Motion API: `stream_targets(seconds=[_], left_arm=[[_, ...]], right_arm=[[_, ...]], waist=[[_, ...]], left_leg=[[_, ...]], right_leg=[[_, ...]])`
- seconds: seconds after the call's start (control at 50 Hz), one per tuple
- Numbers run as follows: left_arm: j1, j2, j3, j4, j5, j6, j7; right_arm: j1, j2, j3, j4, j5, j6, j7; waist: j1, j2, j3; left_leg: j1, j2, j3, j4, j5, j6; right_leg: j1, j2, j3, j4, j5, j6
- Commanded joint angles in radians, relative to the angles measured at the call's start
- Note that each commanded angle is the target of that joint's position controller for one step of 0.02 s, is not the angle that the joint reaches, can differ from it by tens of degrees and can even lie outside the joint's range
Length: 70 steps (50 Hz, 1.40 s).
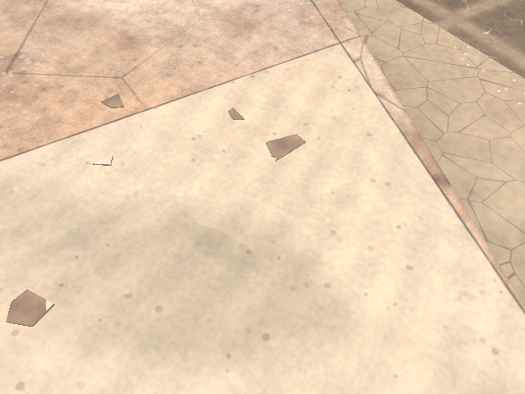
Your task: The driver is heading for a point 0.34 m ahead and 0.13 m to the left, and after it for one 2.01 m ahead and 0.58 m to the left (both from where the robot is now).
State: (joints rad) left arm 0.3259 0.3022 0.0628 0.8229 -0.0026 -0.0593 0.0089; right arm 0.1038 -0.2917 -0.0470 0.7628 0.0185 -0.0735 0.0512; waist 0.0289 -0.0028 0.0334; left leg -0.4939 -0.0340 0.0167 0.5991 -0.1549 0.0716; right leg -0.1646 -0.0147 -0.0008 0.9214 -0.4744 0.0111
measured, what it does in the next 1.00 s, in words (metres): walks ahead, turning left: right foot, then left foot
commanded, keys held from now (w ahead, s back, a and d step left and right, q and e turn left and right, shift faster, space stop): w+q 0.24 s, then q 0.58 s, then no key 0.18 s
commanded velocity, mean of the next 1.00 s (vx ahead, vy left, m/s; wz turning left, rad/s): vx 0.23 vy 0.00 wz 0.50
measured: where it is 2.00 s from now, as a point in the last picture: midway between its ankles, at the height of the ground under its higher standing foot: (231, 384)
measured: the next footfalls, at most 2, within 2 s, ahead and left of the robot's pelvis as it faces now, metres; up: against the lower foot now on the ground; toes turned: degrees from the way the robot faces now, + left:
right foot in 0.42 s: +0.43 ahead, -0.09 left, +0.00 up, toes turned +18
left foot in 0.86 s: +0.31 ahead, +0.15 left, +0.00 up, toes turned +32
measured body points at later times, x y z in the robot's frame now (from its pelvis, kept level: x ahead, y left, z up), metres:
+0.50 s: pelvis +0.26 -0.02 +0.00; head +0.30 -0.01 +0.45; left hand +0.42 +0.28 -0.06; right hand +0.39 -0.29 -0.11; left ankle +0.11 +0.08 -0.65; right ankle +0.39 -0.10 -0.72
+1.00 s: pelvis +0.30 +0.04 +0.02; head +0.32 +0.08 +0.47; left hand +0.27 +0.36 -0.11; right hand +0.59 -0.12 -0.05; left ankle +0.27 +0.12 -0.72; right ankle +0.37 -0.09 -0.65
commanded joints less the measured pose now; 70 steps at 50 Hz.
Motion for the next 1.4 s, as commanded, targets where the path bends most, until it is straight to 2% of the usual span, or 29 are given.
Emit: stream_targets(seconds=[0.02,0.06,0.1,0.24,0.32,0.38,0.4,0.42,0.44,0.46,0.5,0.56,0.6,0.68,0.82,0.84,0.86,0.88,0.9,0.94,0.96,1.02,1.08,1.14,1.2,1.24,1.26,1.3,1.4], left_arm=[[-0.071,0.125,0.013,-0.131,-0.028,-0.068,-0.012],[-0.099,0.124,0.021,-0.14,0.008,-0.067,0.0],[-0.078,0.103,0.021,-0.14,0.017,-0.05,0.001],[-0.286,0.041,0.001,-0.198,0.011,-0.044,-0.003],[-0.362,0.061,0.008,-0.225,0.009,-0.058,-0.02],[-0.292,0.095,0.024,-0.207,0.01,-0.065,-0.025],[-0.224,0.109,0.031,-0.191,0.018,-0.07,-0.019],[-0.119,0.165,0.043,-0.185,0.039,-0.071,-0.01],[-0.086,0.191,0.042,-0.19,0.049,-0.052,-0.003],[-0.06,0.174,0.046,-0.177,0.01,-0.028,-0.011],[-0.162,0.075,0.017,-0.205,0.015,0.001,0.001],[-0.254,0.084,0.016,-0.19,0.031,0.019,0.005],[-0.258,0.096,0.024,-0.174,0.033,0.016,0.007],[-0.278,0.128,0.038,-0.158,0.017,0.029,0.014],[-0.273,0.172,0.052,-0.116,-0.022,0.054,0.002],[-0.234,0.146,0.045,-0.096,-0.025,0.057,0.001],[-0.185,0.092,0.03,-0.08,-0.005,0.06,-0.005],[-0.199,0.055,0.011,-0.128,0.036,0.058,-0.009],[-0.28,0.113,0.031,-0.134,0.022,0.057,0.001],[-0.247,0.118,0.04,-0.105,-0.007,0.068,0.009],[-0.234,0.124,0.043,-0.088,0.002,0.072,0.015],[-0.194,0.104,0.039,-0.067,0.0,0.076,0.012],[-0.223,0.066,0.018,-0.068,0.0,0.077,0.008],[-0.23,0.077,0.014,-0.068,-0.003,0.078,0.003],[-0.186,0.066,0.009,-0.046,0.001,0.072,-0.002],[-0.155,0.109,0.008,-0.037,0.027,0.062,-0.002],[-0.182,0.178,0.025,-0.028,0.017,0.062,0.001],[-0.218,0.084,0.004,-0.025,0.013,0.055,-0.008],[-0.195,0.075,-0.008,0.016,0.013,0.033,-0.001]], right_arm=[[0.217,-0.174,-0.051,-0.019,-0.004,-0.004,-0.011],[0.137,-0.126,-0.035,-0.042,-0.018,-0.004,-0.017],[0.117,-0.12,-0.035,-0.057,-0.019,-0.002,-0.025],[0.211,-0.165,-0.054,-0.037,0.002,0.006,-0.063],[0.278,-0.166,-0.061,-0.016,0.007,0.039,-0.078],[0.236,-0.154,-0.063,-0.047,0.002,0.06,-0.09],[0.2,-0.136,-0.058,-0.067,0.003,0.061,-0.09],[0.193,-0.086,-0.042,-0.1,-0.012,0.057,-0.088],[0.411,-0.01,-0.024,-0.08,-0.021,0.053,-0.082],[0.479,-0.118,-0.032,-0.078,0.0,0.053,-0.076],[0.274,-0.192,-0.062,-0.099,0.01,0.087,-0.088],[0.251,-0.128,-0.06,-0.123,0.005,0.131,-0.093],[0.243,-0.09,-0.052,-0.137,0.001,0.133,-0.093],[0.176,-0.086,-0.045,-0.173,-0.007,0.131,-0.075],[0.144,-0.115,-0.061,-0.203,-0.009,0.14,-0.041],[0.167,-0.131,-0.07,-0.193,-0.015,0.138,-0.045],[0.193,-0.201,-0.089,-0.197,-0.017,0.133,-0.058],[0.163,-0.293,-0.098,-0.234,-0.03,0.13,-0.072],[0.198,-0.248,-0.086,-0.23,-0.055,0.109,-0.065],[0.109,-0.191,-0.067,-0.217,-0.041,0.081,-0.062],[0.066,-0.161,-0.055,-0.219,-0.028,0.078,-0.064],[0.026,-0.118,-0.032,-0.215,-0.035,0.077,-0.073],[0.026,-0.115,-0.031,-0.197,-0.034,0.078,-0.074],[0.039,-0.129,-0.034,-0.168,-0.036,0.084,-0.067],[0.011,-0.097,-0.019,-0.14,-0.022,0.084,-0.058],[0.059,-0.061,-0.005,-0.113,-0.034,0.071,-0.055],[0.111,-0.069,-0.011,-0.109,-0.043,0.062,-0.048],[0.026,-0.087,-0.014,-0.1,-0.045,0.067,-0.053],[0.027,-0.063,-0.017,-0.073,-0.038,0.088,-0.067]], waist=[[-0.117,0.088,-0.181],[-0.053,0.051,-0.09],[-0.021,0.083,-0.081],[-0.083,0.082,-0.024],[-0.101,0.097,-0.036],[-0.051,0.127,-0.074],[-0.006,0.118,-0.111],[0.032,0.034,-0.244],[-0.054,-0.233,-0.379],[-0.046,-0.289,-0.461],[-0.006,-0.101,-0.245],[-0.057,-0.135,-0.099],[-0.057,-0.15,-0.105],[-0.043,-0.122,-0.156],[-0.057,-0.121,-0.118],[-0.059,-0.087,-0.118],[-0.047,0.095,-0.116],[-0.023,0.355,-0.103],[-0.105,0.23,-0.152],[-0.049,0.137,-0.128],[-0.036,0.131,-0.125],[-0.006,0.133,-0.146],[-0.028,0.136,-0.131],[-0.051,0.146,-0.113],[-0.015,0.126,-0.092],[-0.024,0.036,-0.114],[-0.089,-0.091,-0.107],[-0.041,-0.094,-0.075],[-0.028,-0.049,-0.053]], left_leg=[[0.658,0.305,-0.603,-0.317,-0.198,0.214],[0.427,0.242,-0.455,-0.351,-0.008,0.191],[0.339,0.208,-0.401,-0.384,0.086,0.2],[0.24,0.132,-0.281,-0.391,0.105,0.149],[0.3,0.127,-0.326,-0.257,0.27,0.109],[0.367,0.124,-0.409,-0.113,0.314,0.067],[0.346,0.081,-0.391,-0.019,0.321,0.031],[0.236,0.024,-0.337,0.204,0.155,-0.013],[-0.03,-0.112,-0.239,0.502,-0.587,-0.079],[-0.133,-0.039,-0.203,0.662,-0.579,-0.097],[-0.199,0.026,-0.142,0.716,-0.409,-0.145],[-0.068,0.072,-0.085,0.61,-0.32,-0.161],[-0.037,0.077,-0.057,0.52,-0.289,-0.162],[0.039,0.111,-0.043,0.338,-0.176,-0.143],[0.213,0.067,0.041,-0.022,-0.072,-0.055],[0.303,0.047,0.023,-0.106,-0.011,-0.026],[0.423,0.165,-0.161,-0.222,0.225,0.031],[0.494,0.405,-0.486,-0.246,0.438,0.211],[0.424,0.426,-0.487,-0.261,0.419,0.286],[0.39,0.316,-0.323,-0.25,0.33,0.188],[0.384,0.291,-0.285,-0.246,0.328,0.155],[0.342,0.247,-0.211,-0.245,0.412,0.151],[0.358,0.235,-0.205,-0.238,0.343,0.146],[0.334,0.251,-0.246,-0.239,0.279,0.168],[0.296,0.222,-0.256,-0.212,0.203,0.134],[0.233,0.15,-0.22,-0.177,0.055,0.039],[0.217,0.077,-0.15,-0.173,-0.024,0.0],[0.305,0.049,-0.107,-0.156,-0.05,-0.039],[0.309,0.062,-0.12,-0.162,0.03,-0.022]], right_leg=[[-0.619,-0.03,0.095,0.358,0.052,-0.032],[-0.512,-0.088,0.092,0.207,0.153,-0.028],[-0.447,-0.089,0.084,0.136,0.18,-0.006],[-0.389,-0.024,0.064,-0.288,0.531,0.054],[-0.31,0.046,0.066,-0.423,0.557,0.042],[-0.226,0.052,0.084,-0.487,0.495,0.003],[-0.112,0.025,0.073,-0.553,0.591,-0.025],[0.142,-0.134,0.185,-0.491,0.832,-0.091],[0.459,-0.411,0.46,-0.4,1.197,-0.255],[0.477,-0.49,0.636,-0.443,0.924,-0.315],[0.254,-0.349,0.404,-0.52,0.667,-0.239],[-0.055,-0.237,0.19,-0.621,0.585,-0.22],[-0.065,-0.24,0.128,-0.645,0.637,-0.243],[-0.036,-0.285,0.061,-0.655,0.635,-0.261],[-0.02,-0.295,-0.023,-0.557,0.444,-0.169],[-0.07,-0.259,-0.052,-0.484,0.381,-0.12],[-0.196,-0.17,-0.143,-0.286,0.228,-0.03],[-0.467,-0.018,-0.173,-0.02,-0.163,0.065],[-0.481,-0.013,-0.015,0.161,-0.199,0.063],[-0.473,-0.044,0.03,0.203,-0.055,0.043],[-0.465,-0.05,0.033,0.189,0.002,0.049],[-0.354,-0.035,0.023,0.158,0.106,0.071],[-0.283,-0.044,0.024,-0.062,0.124,0.074],[-0.198,-0.035,0.011,-0.197,0.098,0.068],[-0.076,-0.022,-0.006,-0.444,0.242,0.043],[0.082,-0.108,0.093,-0.545,0.566,0.0],[0.066,-0.138,0.1,-0.487,0.567,-0.044],[-0.07,-0.102,0.093,-0.528,0.313,-0.053],[-0.071,-0.074,0.062,-0.52,0.307,-0.018]])
Keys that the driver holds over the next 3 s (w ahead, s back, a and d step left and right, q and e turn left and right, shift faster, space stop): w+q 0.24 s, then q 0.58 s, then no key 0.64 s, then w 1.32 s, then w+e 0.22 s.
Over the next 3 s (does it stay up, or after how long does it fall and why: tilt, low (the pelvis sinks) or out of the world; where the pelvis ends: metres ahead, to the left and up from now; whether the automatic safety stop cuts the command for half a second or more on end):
stays up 0.92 0.45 0.03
